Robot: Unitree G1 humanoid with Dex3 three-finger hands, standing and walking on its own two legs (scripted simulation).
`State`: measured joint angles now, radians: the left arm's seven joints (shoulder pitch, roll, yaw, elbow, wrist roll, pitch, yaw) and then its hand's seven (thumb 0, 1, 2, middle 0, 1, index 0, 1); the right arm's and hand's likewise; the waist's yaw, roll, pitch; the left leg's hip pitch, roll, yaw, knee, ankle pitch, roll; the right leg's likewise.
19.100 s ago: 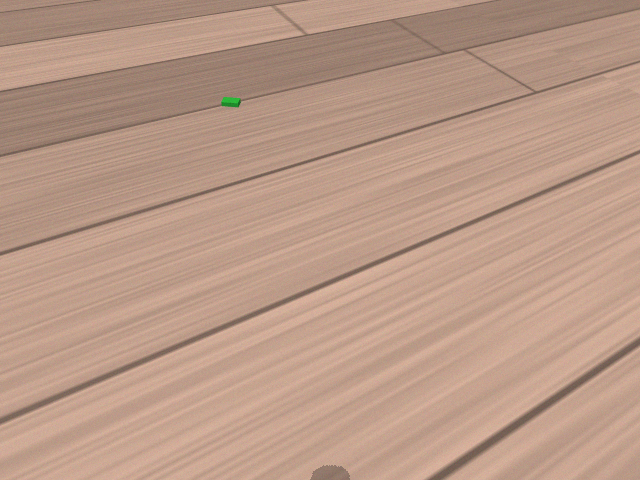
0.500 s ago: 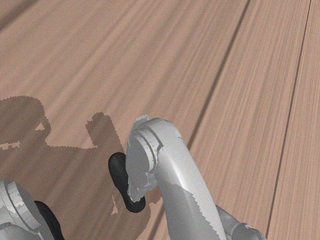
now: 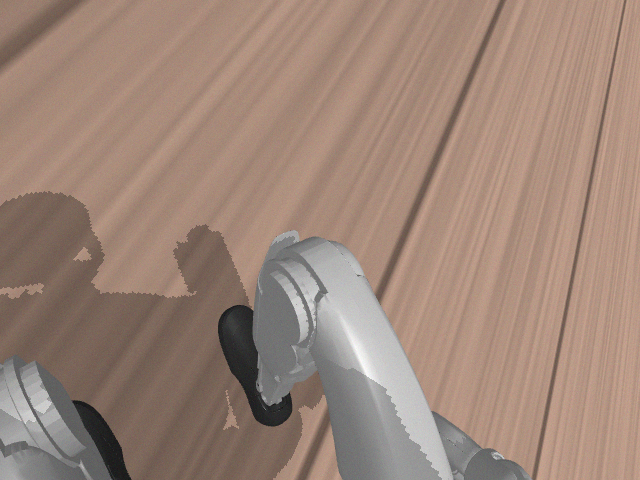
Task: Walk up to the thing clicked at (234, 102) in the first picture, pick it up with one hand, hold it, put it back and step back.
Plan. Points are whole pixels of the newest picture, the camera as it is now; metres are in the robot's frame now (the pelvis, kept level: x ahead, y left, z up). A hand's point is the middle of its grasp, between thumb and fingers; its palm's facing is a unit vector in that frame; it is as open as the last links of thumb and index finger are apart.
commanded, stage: settle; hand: left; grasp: from above
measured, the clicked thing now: out of the picture +0.48 +0.30 -0.29
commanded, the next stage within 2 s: lift in 0.70 s
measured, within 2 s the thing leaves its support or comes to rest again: leaves its support in 0.18 s
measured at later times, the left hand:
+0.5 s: hand out of the picture +0.46 +0.31 -0.18, palm faces -0.43 -0.10 -0.90, open 8.8 cm
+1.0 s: hand out of the picture +0.45 +0.31 -0.12, palm faces -0.45 -0.11 -0.89, open 8.8 cm
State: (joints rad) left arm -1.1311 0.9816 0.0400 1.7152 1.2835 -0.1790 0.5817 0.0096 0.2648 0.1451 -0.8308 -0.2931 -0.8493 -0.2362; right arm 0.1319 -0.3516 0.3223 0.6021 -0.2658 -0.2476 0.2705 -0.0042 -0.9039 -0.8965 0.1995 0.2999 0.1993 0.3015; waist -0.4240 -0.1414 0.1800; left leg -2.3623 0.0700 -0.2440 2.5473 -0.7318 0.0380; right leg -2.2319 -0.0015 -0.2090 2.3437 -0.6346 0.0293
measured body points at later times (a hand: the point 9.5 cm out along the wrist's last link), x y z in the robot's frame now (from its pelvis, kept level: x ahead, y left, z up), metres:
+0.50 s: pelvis +0.01 +0.00 +0.01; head +0.25 +0.11 +0.37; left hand +0.48 +0.31 -0.13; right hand +0.07 -0.26 -0.07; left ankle +0.06 +0.12 -0.27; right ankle +0.12 -0.11 -0.27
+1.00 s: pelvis +0.00 -0.01 +0.03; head +0.22 +0.08 +0.41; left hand +0.47 +0.31 -0.07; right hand +0.06 -0.27 -0.07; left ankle +0.06 +0.12 -0.27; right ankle +0.12 -0.11 -0.27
